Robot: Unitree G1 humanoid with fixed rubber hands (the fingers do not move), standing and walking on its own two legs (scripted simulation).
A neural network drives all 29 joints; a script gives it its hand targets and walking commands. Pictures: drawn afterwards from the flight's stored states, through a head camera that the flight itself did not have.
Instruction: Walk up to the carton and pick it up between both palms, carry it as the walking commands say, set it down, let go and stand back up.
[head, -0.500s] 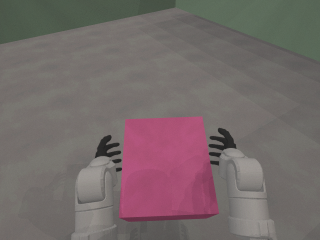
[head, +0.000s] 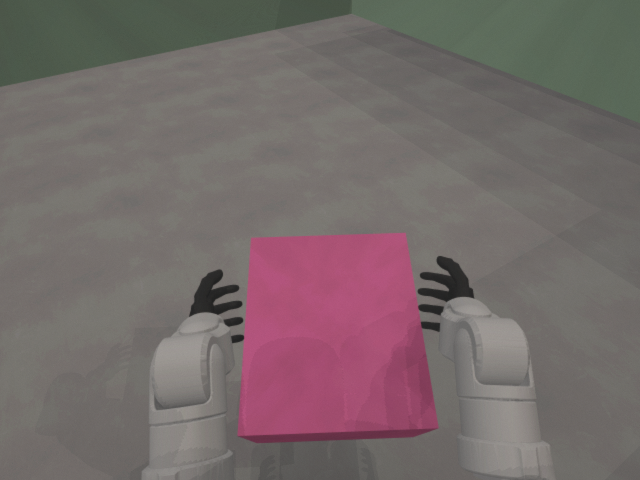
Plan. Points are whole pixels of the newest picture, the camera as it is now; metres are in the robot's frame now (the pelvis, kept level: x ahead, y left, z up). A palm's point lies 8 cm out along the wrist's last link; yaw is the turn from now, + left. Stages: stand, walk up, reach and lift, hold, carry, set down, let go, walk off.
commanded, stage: carry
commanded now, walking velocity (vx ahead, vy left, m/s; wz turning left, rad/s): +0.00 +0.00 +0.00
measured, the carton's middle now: (331, 337) +0.32 +0.00 -0.01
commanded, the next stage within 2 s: hold in 0.20 s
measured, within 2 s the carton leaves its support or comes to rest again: neither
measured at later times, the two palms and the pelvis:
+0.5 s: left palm (239, 328) +0.31 +0.12 +0.05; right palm (485, 355) +0.25 -0.18 +0.05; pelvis -0.01 +0.02 +0.01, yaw -17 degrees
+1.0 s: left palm (209, 329) +0.31 +0.17 +0.04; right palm (440, 320) +0.31 -0.14 +0.04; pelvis +0.02 +0.01 +0.01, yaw -12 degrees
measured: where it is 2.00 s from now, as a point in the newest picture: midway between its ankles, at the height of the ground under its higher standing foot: outside the picture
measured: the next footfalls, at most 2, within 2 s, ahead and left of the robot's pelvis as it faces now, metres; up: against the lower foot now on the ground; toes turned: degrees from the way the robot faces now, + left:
none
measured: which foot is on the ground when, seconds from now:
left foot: down 0.00-1.00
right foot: down 0.00-1.00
